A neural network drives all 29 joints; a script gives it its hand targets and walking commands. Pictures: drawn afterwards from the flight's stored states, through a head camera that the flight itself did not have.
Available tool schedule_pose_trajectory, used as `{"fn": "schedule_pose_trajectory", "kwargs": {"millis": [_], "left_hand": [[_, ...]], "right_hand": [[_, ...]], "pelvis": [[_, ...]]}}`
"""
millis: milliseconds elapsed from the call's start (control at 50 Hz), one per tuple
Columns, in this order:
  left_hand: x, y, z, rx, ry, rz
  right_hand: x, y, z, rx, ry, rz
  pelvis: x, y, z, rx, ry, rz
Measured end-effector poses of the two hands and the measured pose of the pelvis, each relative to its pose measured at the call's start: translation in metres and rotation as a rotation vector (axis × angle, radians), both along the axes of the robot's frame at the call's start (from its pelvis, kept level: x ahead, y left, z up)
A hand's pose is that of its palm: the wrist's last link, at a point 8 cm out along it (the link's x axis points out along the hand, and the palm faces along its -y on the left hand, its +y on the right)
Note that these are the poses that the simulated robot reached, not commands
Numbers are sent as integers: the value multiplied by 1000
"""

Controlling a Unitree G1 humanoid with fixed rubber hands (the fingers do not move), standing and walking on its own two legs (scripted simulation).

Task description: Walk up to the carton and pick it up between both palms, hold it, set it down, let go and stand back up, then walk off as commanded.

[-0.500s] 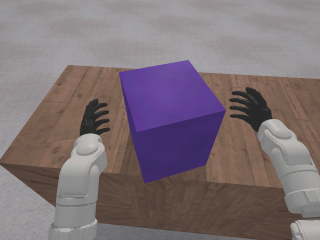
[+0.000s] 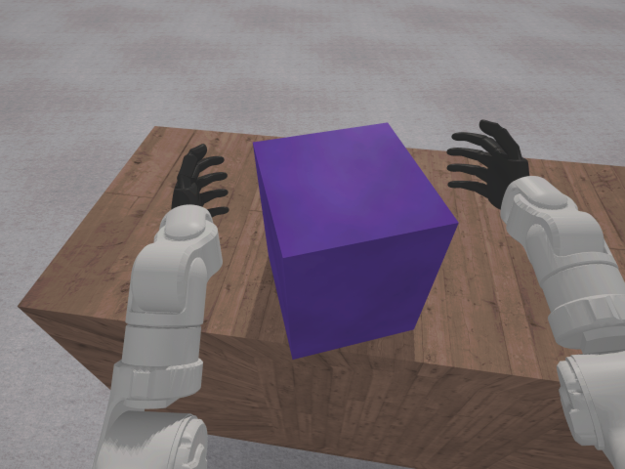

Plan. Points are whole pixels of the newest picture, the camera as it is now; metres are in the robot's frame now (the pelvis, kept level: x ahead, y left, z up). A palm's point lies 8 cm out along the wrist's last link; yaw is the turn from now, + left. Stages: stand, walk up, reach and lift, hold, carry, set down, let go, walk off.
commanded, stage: reach and lift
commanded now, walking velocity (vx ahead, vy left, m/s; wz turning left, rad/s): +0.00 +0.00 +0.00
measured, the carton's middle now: (339, 243) +0.43 +0.04 +0.04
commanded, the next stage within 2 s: none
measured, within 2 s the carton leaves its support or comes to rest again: neither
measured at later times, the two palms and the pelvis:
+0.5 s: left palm (194, 184) +0.38 +0.21 +0.18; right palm (498, 151) +0.48 -0.15 +0.19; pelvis +0.01 +0.00 +0.00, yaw +0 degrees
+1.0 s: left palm (202, 231) +0.38 +0.22 +0.09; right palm (474, 196) +0.47 -0.14 +0.12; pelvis +0.01 +0.00 +0.00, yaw +0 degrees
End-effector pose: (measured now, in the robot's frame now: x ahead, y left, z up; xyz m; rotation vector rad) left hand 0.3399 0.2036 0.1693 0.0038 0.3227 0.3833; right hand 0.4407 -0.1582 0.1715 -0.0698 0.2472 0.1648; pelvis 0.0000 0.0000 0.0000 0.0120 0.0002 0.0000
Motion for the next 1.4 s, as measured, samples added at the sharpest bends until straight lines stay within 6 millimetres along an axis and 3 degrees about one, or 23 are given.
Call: {"fn": "schedule_pose_trajectory", "kwargs": {"millis": [240,420,480,580,720,1020,1140,1400], "left_hand": [[28,-1,16,8,7,-10],[34,5,20,9,-5,7],[36,6,14,7,5,11],[39,9,-15,-6,79,17],[45,13,-21,-12,12,10],[36,17,-79,-36,40,16],[39,15,-84,-31,1,23],[50,-8,-87,-60,-26,-2]], "right_hand": [[25,7,21,14,9,-4],[36,13,27,11,23,0],[37,11,22,11,42,-12],[37,5,4,7,89,-37],[41,7,-2,13,61,-28],[33,18,-56,43,100,-19],[36,26,-66,59,85,-3],[45,21,-71,54,70,-34]], "pelvis": [[7,0,0,1,10,1],[12,0,1,0,17,1],[12,0,1,0,18,1],[11,0,1,0,17,1],[12,0,1,-1,19,1],[14,-1,1,-2,33,0],[16,-4,0,-2,63,-2],[22,-9,0,-2,83,-5]]}}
